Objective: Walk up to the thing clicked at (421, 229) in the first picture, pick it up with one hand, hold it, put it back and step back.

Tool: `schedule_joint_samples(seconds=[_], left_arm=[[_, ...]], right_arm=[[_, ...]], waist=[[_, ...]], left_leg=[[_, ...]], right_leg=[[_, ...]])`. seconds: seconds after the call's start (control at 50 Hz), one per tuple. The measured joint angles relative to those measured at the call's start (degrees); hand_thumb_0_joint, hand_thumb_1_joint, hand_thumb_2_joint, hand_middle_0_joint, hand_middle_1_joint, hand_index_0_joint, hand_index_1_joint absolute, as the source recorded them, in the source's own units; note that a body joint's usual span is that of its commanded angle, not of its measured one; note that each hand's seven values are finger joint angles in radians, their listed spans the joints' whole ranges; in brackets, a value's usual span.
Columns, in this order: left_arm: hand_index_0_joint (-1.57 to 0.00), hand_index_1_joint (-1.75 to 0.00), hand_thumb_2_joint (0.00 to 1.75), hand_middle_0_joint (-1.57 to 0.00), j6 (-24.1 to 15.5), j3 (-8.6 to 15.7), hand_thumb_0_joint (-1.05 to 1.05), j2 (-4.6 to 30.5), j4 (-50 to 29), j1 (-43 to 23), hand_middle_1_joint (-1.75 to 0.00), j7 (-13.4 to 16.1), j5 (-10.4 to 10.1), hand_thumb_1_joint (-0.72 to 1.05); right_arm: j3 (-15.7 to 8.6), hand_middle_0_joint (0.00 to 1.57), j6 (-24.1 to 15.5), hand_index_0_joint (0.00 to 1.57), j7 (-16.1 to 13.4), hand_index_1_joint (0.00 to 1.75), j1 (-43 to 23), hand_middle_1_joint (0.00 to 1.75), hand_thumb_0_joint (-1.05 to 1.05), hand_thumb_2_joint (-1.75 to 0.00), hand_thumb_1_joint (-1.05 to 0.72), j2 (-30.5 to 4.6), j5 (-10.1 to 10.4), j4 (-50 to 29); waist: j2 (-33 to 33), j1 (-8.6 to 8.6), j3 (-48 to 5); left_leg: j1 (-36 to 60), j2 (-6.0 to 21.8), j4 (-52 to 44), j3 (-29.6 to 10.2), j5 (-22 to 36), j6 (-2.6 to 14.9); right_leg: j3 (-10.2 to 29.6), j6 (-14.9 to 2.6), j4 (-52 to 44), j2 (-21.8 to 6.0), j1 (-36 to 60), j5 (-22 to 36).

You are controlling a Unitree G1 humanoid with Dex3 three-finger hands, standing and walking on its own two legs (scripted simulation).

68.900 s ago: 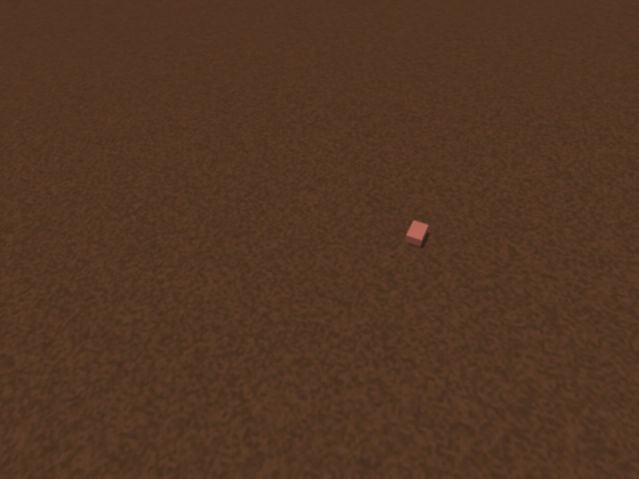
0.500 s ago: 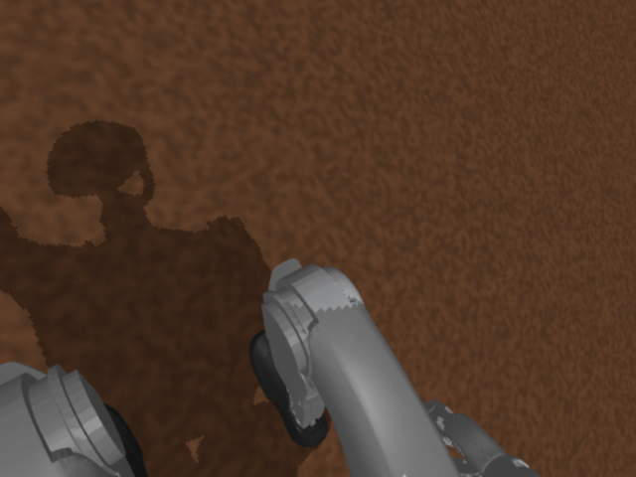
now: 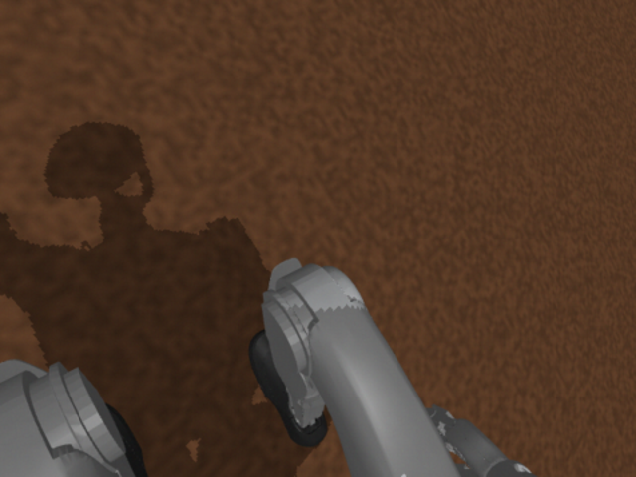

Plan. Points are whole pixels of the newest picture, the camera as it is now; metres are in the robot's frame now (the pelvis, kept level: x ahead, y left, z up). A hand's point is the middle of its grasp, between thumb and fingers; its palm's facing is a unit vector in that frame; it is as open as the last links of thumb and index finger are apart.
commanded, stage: rest palm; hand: left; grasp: from above
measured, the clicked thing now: out of the picture +0.52 +0.39 -0.30
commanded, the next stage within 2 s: approach in 1.48 s
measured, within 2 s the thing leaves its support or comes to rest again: neither
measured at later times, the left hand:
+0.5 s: hand out of the picture +0.49 +0.38 -0.21, palm faces -0.44 -0.13 -0.89, open 11.7 cm
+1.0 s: hand out of the picture +0.49 +0.38 -0.21, palm faces -0.42 -0.13 -0.90, open 11.9 cm
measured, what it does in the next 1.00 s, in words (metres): stands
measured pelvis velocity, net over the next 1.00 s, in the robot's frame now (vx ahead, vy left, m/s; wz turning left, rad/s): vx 0.00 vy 0.00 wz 0.00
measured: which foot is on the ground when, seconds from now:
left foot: down 0.00-1.00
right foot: down 0.00-1.00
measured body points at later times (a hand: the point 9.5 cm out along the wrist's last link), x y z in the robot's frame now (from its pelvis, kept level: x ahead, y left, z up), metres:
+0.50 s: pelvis +0.00 +0.00 +0.00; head +0.28 +0.13 +0.32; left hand +0.51 +0.38 -0.16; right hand +0.07 -0.25 -0.07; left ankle +0.07 +0.14 -0.28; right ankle +0.11 -0.12 -0.28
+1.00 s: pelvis +0.00 +0.00 +0.00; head +0.28 +0.14 +0.32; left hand +0.51 +0.38 -0.16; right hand +0.08 -0.25 -0.06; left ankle +0.07 +0.14 -0.28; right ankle +0.11 -0.12 -0.28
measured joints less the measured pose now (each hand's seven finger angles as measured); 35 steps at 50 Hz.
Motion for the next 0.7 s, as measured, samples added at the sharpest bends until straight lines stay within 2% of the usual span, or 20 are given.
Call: schedule_joint_samples(seconds=[0.24, 0.42, 0.7], left_arm=[[-0.41, -0.7, 0.61, -0.38, 1.3, -0.4, 0.0, -0.5, 1.2, -0.9, -0.73, 2.4, 0.4, -0.1], [-0.41, -0.7, 0.61, -0.38, 2.3, -0.4, 0.0, -0.5, 0.8, -1.0, -0.73, 0.9, -0.4, -0.1], [-0.4, -0.71, 0.61, -0.37, 0.6, 0.0, 0.0, 0.4, -0.8, -0.2, -0.74, -0.5, -0.7, -0.11]], right_arm=[[-0.3, 0.21, -0.9, 0.21, -0.1, 0.3, -0.7, 0.3, 0.0, -0.9, -0.91, 0.2, -0.1, 0.2], [-0.3, 0.21, -1.1, 0.21, -0.2, 0.3, -0.7, 0.3, 0.0, -0.9, -0.91, 0.1, 0.3, 0.0], [0.3, 0.21, -0.1, 0.21, -0.2, 0.3, -0.4, 0.3, 0.0, -0.9, -0.91, -0.2, 0.1, -0.4]], waist=[[0.0, -0.21, -0.6], [0.3, -0.42, -0.4], [-0.2, 0.12, 0.5]], left_leg=[[-0.4, -0.2, 0.0, 0.0, 0.3, -0.14], [-0.5, -0.1, 0.0, 0.3, 0.3, -0.04], [-0.3, -0.1, 0.2, 0.1, 0.0, 0.04]], right_leg=[[0.0, -0.04, 0.2, -0.2, -0.5, 0.2], [0.2, -0.05, 0.4, -0.2, -0.6, 0.1], [0.1, -0.01, 0.3, -0.1, -0.3, -0.1]])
